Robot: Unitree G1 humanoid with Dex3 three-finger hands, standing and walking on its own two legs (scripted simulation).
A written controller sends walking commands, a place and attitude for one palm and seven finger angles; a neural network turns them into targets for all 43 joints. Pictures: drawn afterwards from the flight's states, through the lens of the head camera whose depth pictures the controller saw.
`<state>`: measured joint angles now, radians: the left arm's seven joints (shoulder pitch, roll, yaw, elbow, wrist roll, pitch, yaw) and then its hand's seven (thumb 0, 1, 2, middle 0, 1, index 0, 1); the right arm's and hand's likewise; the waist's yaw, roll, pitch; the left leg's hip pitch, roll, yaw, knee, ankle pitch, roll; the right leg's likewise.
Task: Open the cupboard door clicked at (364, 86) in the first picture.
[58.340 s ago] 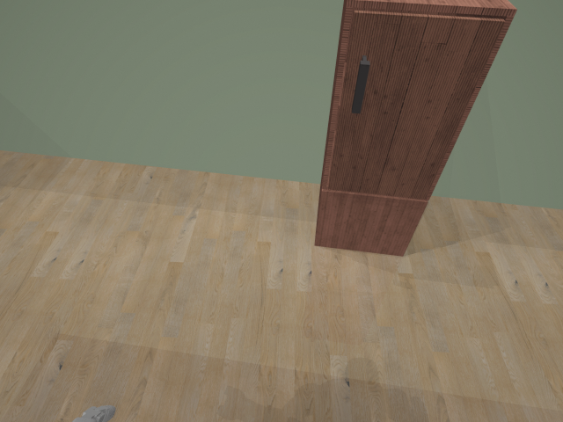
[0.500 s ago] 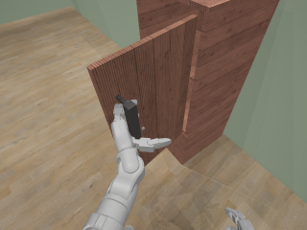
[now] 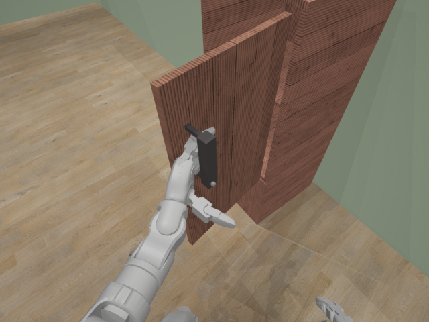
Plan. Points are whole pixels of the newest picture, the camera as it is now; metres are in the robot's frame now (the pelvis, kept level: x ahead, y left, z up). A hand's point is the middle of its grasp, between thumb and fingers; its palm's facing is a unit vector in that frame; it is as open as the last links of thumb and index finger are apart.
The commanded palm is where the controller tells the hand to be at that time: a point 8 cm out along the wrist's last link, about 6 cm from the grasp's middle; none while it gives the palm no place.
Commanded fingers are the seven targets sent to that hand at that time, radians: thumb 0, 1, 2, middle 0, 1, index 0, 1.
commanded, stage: slide the hand sideways off the handle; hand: left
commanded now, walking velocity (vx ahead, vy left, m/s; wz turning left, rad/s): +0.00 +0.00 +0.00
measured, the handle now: (200, 156) +0.41 +0.04 +0.09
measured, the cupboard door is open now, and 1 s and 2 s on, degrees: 100 100 100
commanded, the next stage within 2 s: draw the hand back to the body in 1.00 s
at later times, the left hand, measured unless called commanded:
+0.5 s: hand (200, 198) +0.32 +0.04 +0.08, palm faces -0.12 -0.99 +0.01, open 16.2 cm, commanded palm +0.29 +0.10 +0.08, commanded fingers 0.00 -0.50 0.30 -0.15 -0.30 -0.15 -0.30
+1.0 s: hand (164, 221) +0.27 +0.10 +0.08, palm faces -0.04 -1.00 -0.02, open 16.2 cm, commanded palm +0.25 +0.15 +0.08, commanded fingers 0.00 -0.50 0.30 -0.15 -0.30 -0.15 -0.30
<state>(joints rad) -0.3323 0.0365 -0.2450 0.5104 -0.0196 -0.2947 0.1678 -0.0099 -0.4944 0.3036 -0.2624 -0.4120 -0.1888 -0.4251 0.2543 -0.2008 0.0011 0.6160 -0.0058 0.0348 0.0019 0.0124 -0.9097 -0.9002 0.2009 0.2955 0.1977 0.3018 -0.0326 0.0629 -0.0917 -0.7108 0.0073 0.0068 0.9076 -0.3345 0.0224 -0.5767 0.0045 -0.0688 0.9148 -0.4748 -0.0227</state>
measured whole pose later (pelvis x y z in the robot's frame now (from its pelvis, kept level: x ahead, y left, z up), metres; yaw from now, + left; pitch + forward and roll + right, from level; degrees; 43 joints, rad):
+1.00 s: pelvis +0.03 -0.03 +0.01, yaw +0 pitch +7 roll +0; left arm 0.29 0.14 -0.03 -0.02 -0.17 -0.29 -0.09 -0.01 -0.49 0.30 -0.16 -0.30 -0.16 -0.31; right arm 0.22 -0.23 0.02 0.51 0.02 -0.03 -0.02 0.01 -0.91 -0.90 0.20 0.30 0.20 0.30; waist 0.00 0.05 -0.10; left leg -0.62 0.02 0.00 0.86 -0.37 -0.01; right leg -0.49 0.02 -0.07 0.87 -0.51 -0.05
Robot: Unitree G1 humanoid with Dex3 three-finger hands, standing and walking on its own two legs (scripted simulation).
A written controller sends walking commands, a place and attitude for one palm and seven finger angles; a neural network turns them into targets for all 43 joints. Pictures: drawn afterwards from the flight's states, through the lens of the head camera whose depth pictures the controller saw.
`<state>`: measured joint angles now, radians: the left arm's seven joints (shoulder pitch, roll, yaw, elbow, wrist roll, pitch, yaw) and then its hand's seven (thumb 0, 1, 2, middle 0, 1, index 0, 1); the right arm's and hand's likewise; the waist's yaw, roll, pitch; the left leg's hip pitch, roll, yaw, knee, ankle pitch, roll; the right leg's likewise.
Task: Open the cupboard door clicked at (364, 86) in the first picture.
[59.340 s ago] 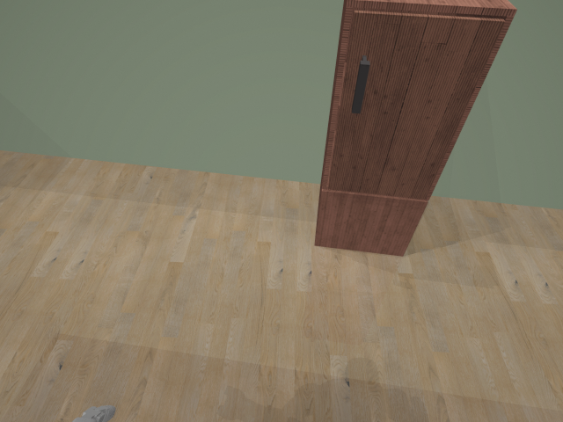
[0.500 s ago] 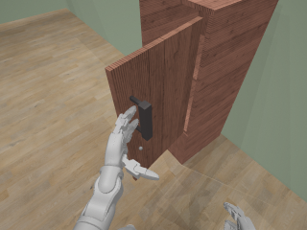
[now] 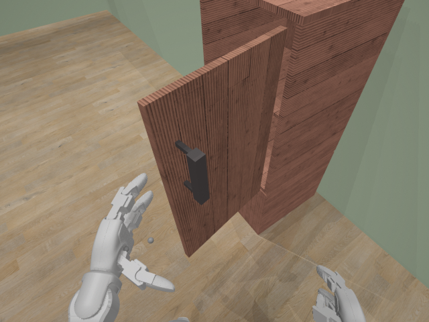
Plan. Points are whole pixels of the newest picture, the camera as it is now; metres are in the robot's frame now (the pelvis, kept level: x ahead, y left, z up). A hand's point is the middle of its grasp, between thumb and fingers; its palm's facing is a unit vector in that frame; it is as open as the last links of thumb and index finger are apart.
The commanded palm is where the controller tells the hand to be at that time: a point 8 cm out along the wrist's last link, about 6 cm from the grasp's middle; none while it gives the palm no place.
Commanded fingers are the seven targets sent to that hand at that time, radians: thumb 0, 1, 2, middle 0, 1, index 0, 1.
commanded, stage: draw the hand back to the body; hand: left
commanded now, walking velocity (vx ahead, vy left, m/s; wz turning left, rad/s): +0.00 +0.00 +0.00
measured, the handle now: (191, 172) +0.38 +0.07 +0.08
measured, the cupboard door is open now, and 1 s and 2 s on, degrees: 100 100 100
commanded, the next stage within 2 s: step back with the hand held close in 1.68 s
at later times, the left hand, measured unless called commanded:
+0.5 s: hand (113, 245) +0.22 +0.17 +0.10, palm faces -0.04 -1.00 -0.04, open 16.3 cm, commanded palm +0.19 +0.23 +0.12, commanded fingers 0.00 -0.47 0.31 -0.15 -0.30 -0.15 -0.30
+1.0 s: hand (35, 229) +0.22 +0.26 +0.16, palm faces +0.29 -0.89 -0.34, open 12.7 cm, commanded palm +0.17 +0.30 +0.18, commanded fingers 0.00 0.41 0.69 -0.18 -0.30 -0.18 -0.30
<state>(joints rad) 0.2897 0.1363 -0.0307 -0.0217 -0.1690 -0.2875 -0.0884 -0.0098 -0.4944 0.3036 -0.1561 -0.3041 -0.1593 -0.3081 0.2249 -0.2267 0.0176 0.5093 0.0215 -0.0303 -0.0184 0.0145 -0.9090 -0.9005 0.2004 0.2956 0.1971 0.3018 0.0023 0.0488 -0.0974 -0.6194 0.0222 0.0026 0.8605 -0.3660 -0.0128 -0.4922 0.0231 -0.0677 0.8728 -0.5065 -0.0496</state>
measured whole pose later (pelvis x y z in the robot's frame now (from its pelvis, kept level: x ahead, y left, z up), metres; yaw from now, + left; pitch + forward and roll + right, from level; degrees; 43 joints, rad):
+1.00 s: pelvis +0.01 +0.04 +0.04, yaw -1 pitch -2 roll -1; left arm 0.46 0.30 0.15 -0.35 -0.04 -0.07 0.13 0.00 0.08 0.55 -0.17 -0.30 -0.18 -0.30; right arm 0.20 -0.21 0.07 0.60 0.01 -0.10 -0.10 0.02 -0.91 -0.90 0.20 0.30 0.20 0.30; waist 0.05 0.06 0.00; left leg -0.25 -0.01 0.05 0.51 -0.23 0.04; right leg -0.11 -0.01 -0.03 0.46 -0.32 0.01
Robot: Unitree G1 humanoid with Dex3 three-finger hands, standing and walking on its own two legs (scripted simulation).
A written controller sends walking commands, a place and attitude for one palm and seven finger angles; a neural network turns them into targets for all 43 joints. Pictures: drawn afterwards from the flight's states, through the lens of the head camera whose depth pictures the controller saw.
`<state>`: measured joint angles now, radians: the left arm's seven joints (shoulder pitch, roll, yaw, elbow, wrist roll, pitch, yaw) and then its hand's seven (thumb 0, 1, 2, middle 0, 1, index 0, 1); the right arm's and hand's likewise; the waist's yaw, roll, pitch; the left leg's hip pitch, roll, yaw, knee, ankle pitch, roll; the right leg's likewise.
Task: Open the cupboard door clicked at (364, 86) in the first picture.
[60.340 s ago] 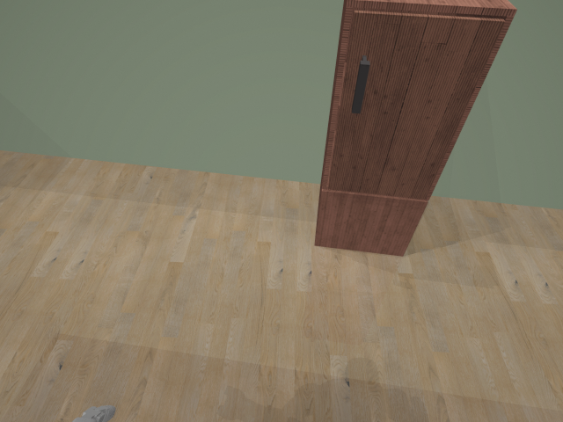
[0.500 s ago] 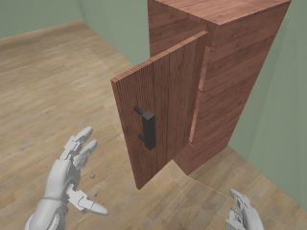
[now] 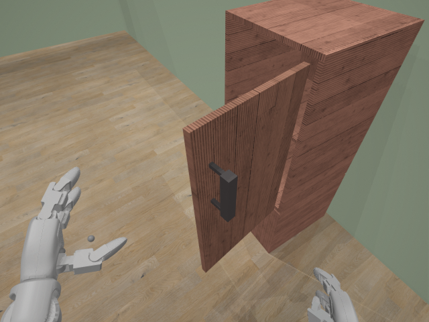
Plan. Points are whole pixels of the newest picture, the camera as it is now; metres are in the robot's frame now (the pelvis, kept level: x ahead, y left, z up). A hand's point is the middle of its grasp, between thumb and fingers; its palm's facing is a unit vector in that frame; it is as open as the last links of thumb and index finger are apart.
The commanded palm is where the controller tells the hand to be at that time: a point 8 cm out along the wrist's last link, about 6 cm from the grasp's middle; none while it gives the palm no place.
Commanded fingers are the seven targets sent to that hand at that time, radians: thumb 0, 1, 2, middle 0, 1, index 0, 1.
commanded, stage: draw the hand back to the body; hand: left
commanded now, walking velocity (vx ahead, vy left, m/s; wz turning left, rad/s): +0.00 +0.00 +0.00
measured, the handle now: (221, 191) +0.37 +0.03 +0.04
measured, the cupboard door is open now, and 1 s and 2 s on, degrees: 100 100 100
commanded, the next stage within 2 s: step back with the hand held close in 0.68 s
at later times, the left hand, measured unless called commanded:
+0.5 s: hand (61, 227) +0.20 +0.25 +0.15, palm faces +0.46 -0.80 -0.40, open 7.7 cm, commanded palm +0.15 +0.28 +0.17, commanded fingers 0.00 0.90 0.90 -0.20 -0.30 -0.20 -0.30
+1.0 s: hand (69, 227) +0.20 +0.23 +0.16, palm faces +0.39 -0.78 -0.49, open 7.4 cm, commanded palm +0.14 +0.27 +0.18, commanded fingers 0.00 0.90 0.90 -0.20 -0.30 -0.20 -0.30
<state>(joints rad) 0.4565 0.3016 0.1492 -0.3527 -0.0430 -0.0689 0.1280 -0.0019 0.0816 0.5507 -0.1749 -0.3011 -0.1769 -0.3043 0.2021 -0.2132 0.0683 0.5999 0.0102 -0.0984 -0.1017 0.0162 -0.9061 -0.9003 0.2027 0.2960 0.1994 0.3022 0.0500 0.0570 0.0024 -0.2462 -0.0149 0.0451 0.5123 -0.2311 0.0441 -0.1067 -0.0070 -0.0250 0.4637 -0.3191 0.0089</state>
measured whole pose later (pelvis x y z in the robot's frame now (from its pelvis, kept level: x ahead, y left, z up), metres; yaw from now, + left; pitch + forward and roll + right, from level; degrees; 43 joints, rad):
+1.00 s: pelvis +0.00 -0.03 +0.01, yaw +0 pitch -1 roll -1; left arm 0.52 0.38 0.37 -0.40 -0.06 -0.14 0.11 0.02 0.90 0.90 -0.21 -0.30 -0.21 -0.30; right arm 0.16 -0.25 0.00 0.60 0.02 -0.01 -0.08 0.02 -0.91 -0.90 0.20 0.30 0.20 0.30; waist 0.03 0.08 0.02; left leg -0.24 0.03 0.03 0.45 -0.19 0.00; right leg -0.09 0.04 -0.04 0.37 -0.26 -0.03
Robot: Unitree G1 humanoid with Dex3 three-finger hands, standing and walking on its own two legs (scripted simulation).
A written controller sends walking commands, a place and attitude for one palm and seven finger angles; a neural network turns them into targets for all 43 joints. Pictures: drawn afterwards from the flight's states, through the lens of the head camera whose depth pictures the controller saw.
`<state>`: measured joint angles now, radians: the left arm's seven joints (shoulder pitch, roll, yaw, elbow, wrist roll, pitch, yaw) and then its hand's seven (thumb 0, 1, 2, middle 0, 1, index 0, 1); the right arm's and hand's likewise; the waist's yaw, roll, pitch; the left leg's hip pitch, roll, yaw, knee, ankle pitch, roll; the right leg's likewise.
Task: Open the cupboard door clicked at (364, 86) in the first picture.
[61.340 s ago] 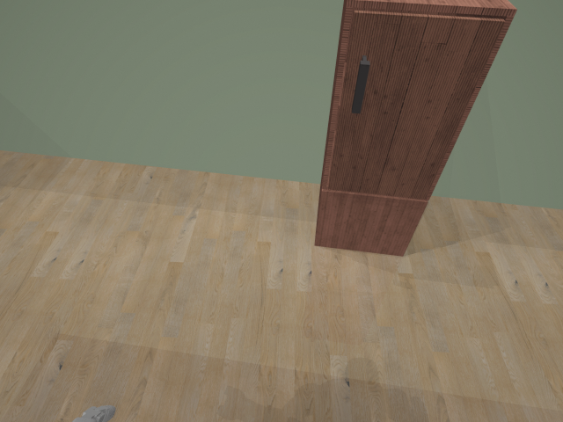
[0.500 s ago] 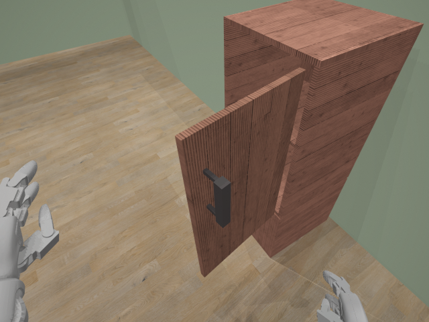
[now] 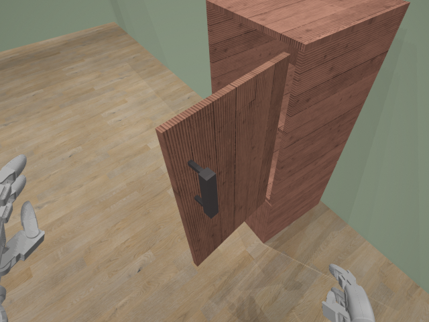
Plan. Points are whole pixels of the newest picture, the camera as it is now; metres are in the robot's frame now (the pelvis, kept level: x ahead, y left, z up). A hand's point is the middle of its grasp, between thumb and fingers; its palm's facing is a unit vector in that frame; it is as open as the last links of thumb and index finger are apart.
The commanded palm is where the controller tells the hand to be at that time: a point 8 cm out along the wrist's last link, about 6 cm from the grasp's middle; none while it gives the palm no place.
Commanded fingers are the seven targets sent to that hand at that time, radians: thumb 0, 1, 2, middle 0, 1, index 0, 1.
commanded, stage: step back with the hand held close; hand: left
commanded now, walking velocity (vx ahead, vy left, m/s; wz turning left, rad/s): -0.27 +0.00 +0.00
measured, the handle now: (202, 189) +0.37 +0.06 +0.03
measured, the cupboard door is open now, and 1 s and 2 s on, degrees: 100 100 100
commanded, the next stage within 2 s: stop stepping back and stand still in 0.78 s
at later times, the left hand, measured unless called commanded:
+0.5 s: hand out of the picture +0.10 +0.31 +0.15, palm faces +0.43 -0.74 -0.52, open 7.4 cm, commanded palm +0.03 +0.35 +0.17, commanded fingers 0.00 0.90 0.90 -0.20 -0.30 -0.20 -0.30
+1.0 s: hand out of the picture -0.03 +0.32 +0.16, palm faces +0.42 -0.80 -0.43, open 7.4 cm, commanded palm -0.10 +0.36 +0.17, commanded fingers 0.00 0.90 0.90 -0.20 -0.30 -0.20 -0.30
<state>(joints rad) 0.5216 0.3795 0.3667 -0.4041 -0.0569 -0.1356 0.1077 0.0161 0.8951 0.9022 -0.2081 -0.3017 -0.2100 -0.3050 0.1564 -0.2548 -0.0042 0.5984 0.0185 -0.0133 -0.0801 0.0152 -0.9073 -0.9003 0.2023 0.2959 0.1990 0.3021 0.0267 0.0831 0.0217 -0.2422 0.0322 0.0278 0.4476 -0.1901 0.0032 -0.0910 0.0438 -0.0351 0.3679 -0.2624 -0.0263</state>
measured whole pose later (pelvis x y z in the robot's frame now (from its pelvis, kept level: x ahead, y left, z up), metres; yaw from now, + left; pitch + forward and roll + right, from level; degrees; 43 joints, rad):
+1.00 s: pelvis -0.23 +0.05 -0.01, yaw +2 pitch +3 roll -4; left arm 0.54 0.45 0.43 -0.58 -0.07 -0.18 0.14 0.02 0.90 0.90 -0.21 -0.30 -0.21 -0.30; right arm 0.15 -0.17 0.00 0.57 0.00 -0.11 -0.04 0.01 -0.91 -0.90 0.20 0.30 0.20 0.30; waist 0.00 0.01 -0.01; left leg -0.53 0.04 0.06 0.34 0.01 0.03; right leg -0.14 0.10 -0.06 0.64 -0.54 -0.03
